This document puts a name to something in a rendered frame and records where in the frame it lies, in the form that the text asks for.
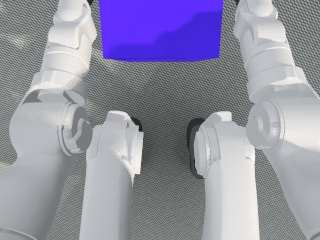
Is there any robot right forearm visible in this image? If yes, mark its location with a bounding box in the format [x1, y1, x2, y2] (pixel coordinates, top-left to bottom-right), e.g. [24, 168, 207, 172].
[233, 0, 320, 103]

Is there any left robot upper arm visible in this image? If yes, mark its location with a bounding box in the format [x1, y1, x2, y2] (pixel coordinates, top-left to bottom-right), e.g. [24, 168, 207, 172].
[0, 101, 93, 240]

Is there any right robot upper arm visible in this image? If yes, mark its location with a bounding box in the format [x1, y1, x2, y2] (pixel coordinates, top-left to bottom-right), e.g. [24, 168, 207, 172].
[245, 97, 320, 240]

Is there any robot left forearm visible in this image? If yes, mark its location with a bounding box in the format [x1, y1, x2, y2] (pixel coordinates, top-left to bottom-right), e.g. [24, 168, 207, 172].
[9, 0, 97, 145]

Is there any carton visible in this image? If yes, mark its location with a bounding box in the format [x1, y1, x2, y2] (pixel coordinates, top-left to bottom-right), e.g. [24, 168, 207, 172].
[99, 0, 224, 62]

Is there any robot left shin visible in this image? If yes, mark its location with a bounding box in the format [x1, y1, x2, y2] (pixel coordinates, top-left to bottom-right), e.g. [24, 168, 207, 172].
[86, 110, 136, 164]

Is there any robot left thigh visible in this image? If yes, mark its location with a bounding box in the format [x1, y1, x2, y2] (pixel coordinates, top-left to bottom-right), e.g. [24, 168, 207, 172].
[79, 120, 144, 240]

